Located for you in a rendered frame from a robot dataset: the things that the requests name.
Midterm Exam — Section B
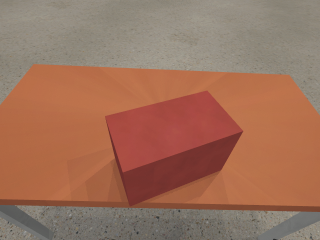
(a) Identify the table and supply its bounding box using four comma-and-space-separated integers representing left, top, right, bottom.
0, 64, 320, 240

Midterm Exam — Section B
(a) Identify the carton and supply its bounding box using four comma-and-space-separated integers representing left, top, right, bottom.
105, 90, 243, 207

